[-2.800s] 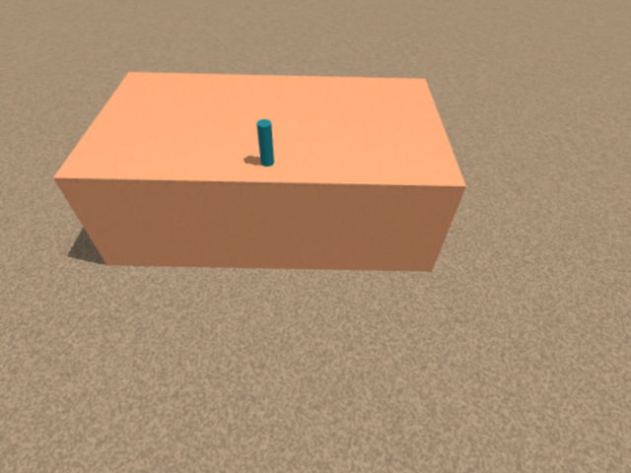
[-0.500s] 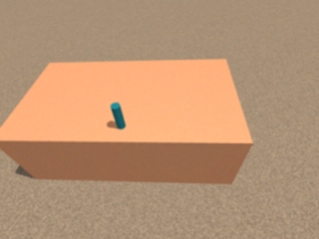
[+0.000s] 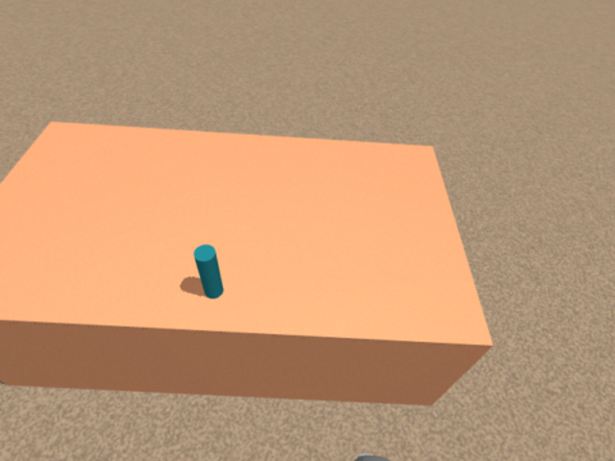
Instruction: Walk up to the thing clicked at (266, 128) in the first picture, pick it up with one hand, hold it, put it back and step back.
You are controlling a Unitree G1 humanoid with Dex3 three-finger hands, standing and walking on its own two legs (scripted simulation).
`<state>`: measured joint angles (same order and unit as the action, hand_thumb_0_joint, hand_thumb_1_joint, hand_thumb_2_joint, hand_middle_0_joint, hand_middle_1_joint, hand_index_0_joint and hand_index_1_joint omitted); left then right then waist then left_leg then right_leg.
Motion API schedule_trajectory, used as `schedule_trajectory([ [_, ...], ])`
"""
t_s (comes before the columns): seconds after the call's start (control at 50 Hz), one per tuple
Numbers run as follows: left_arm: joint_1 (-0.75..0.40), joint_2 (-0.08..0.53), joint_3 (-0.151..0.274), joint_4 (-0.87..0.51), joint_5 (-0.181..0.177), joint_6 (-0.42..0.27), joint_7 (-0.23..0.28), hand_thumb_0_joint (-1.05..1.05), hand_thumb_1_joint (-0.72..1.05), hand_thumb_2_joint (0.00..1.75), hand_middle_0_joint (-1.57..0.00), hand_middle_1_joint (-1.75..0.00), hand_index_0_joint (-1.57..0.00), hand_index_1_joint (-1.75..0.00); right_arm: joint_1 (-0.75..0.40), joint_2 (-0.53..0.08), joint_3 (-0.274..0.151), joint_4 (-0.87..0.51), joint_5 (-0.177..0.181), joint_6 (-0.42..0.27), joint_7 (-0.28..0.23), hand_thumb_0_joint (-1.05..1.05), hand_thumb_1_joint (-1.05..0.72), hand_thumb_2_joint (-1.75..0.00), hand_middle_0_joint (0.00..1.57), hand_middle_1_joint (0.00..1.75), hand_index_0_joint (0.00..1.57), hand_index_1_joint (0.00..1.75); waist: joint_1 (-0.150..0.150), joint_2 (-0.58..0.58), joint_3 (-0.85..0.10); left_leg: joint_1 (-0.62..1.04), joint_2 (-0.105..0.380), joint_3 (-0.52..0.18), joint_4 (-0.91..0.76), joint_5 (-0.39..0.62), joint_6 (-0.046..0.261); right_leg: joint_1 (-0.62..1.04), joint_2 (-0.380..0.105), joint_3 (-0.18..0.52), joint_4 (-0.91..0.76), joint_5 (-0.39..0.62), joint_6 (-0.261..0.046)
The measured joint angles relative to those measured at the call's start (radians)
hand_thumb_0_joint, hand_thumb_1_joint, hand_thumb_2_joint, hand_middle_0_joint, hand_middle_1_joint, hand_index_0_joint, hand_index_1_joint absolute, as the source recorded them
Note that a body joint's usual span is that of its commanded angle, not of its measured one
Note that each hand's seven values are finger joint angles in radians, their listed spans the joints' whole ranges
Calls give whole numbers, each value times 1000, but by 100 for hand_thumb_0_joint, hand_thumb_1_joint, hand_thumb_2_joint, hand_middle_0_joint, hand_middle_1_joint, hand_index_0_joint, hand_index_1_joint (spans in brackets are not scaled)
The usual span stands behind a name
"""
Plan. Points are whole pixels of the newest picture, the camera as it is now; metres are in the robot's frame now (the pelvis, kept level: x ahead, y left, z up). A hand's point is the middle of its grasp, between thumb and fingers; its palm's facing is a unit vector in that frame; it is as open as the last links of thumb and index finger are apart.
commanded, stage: walk up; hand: left
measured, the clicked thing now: (209, 273) +0.55 +0.21 -0.24
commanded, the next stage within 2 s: stand in 1.66 s
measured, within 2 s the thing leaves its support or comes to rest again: neither
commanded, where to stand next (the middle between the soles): +0.13 +0.01 m, yaw -1 degrees
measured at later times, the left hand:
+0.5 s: hand (120, 459) +0.17 +0.26 -0.15, palm faces -0.02 -0.93 -0.37, open 7.4 cm
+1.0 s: hand (118, 455) +0.17 +0.26 -0.14, palm faces +0.01 -0.94 -0.34, open 7.4 cm
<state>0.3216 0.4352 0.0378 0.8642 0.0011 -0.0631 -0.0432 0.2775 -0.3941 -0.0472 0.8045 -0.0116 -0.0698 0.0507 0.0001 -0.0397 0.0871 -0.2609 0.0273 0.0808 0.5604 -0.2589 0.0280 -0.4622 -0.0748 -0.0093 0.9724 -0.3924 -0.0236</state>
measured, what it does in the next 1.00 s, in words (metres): steps on the spot: right foot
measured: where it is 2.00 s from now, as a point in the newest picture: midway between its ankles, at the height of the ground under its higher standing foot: outside the picture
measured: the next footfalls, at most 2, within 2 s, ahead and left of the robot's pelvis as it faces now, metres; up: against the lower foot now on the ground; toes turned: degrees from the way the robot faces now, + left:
right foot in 0.16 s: +0.18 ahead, -0.14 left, +0.00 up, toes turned -2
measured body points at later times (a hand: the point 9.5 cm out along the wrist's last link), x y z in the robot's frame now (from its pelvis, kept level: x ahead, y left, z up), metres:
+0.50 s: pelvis +0.07 +0.00 -0.01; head +0.09 -0.01 +0.44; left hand +0.17 +0.30 -0.13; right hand +0.13 -0.31 -0.14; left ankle +0.08 +0.13 -0.73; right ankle +0.14 -0.14 -0.73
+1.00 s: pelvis +0.10 +0.00 +0.01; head +0.10 -0.01 +0.46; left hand +0.17 +0.30 -0.11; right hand +0.21 -0.30 -0.12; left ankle +0.08 +0.13 -0.73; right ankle +0.14 -0.14 -0.73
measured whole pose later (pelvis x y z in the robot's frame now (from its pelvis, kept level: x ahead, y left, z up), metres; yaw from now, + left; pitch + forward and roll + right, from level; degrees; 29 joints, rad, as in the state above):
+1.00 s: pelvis +0.10 +0.00 +0.01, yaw +0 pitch -3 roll +0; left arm 0.07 0.35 0.00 1.18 0.00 -0.02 -0.01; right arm 0.04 -0.36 -0.01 1.13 0.00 0.00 0.01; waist 0.03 0.01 0.06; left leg -0.09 0.02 0.03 0.37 -0.23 -0.01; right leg -0.19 -0.06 -0.03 0.37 -0.14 0.03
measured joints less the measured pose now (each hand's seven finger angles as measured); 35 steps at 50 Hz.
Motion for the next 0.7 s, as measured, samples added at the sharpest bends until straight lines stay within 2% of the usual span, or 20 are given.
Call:
schedule_trajectory([
  [0.08,-25,-10,4,0,6,-4,1,1,91,90,-20,-30,-20,-30,24,-18,2,2,-5,11,-6,1,-90,-90,21,30,21,30,-17,23,7,34,8,1,6,-37,-10,-4,-6,-21,-183,65,12],
  [0.16,-43,-9,9,-1,14,-22,20,1,91,90,-20,-30,-20,-30,32,-26,8,18,8,40,-20,1,-90,-90,21,30,21,30,-19,49,9,9,30,-10,139,-137,-28,64,31,-35,-356,226,3],
  [0.18,-55,-18,11,4,17,-23,27,0,91,90,-20,-30,-20,-30,23,-27,9,30,12,50,-26,1,-90,-90,21,30,21,30,-15,67,14,-10,36,-30,194,-171,-21,57,43,-40,-327,207,4],
  [0.22,-79,-35,-1,8,15,-18,32,0,91,90,-20,-30,-20,-30,0,-26,11,53,13,74,-38,1,-91,-90,20,30,21,30,-10,90,22,-50,17,-69,298,-270,-8,51,49,-45,-290,171,1],
  [0.26,-99,-52,-16,7,16,-12,34,0,91,90,-20,-30,-20,-30,-21,-23,15,73,13,85,-43,1,-91,-90,20,30,21,30,-3,103,26,-83,3,-81,350,-300,-3,54,47,-45,-290,162,1],
  [0.36,-138,-64,-29,16,20,2,35,0,91,90,-20,-30,-20,-30,-47,-9,23,114,9,74,-40,1,-91,-90,20,30,21,30,8,96,16,-92,9,-76,241,-233,-6,50,29,-43,-284,150,13],
  [0.38,-145,-62,-30,22,18,7,35,0,90,90,-20,-30,-20,-30,-51,-6,23,123,8,71,-40,1,-91,-90,20,30,21,30,8,90,13,-77,9,-73,190,-191,-7,46,24,-41,-273,142,16],
  [0.4,-153,-59,-30,30,14,14,35,0,90,90,-20,-30,-20,-30,-55,-1,22,135,5,68,-41,1,-91,-90,20,30,21,30,9,76,12,-64,2,-67,156,-112,-20,43,15,-35,-259,133,22],
  [0.42,-161,-57,-29,43,10,23,36,0,90,90,-20,-30,-20,-30,-60,7,21,149,0,65,-42,1,-91,-90,20,30,21,30,10,57,11,-53,-9,-56,143,-85,-31,42,5,-23,-249,127,28],
  [0.46,-171,-64,-29,74,0,38,36,1,91,90,-20,-30,-20,-30,-62,11,25,172,-2,63,-40,1,-91,-90,20,30,21,30,9,50,-4,-42,-9,-52,131,-89,-39,57,7,-17,-270,124,29],
  [0.6,-197,-62,-35,171,-8,38,29,1,91,90,-20,-30,-20,-30,-98,33,51,243,2,56,-37,1,-91,-90,21,30,21,30,8,27,-22,25,-3,-55,42,-68,-37,139,17,-21,-389,173,47],
  [0.7,-218,-63,-39,224,-12,42,31,1,91,90,-20,-30,-20,-30,-147,39,50,271,5,57,-41,1,-91,-90,21,30,21,30,14,24,-19,70,-3,-53,-23,-44,-37,185,20,-23,-455,198,50],
])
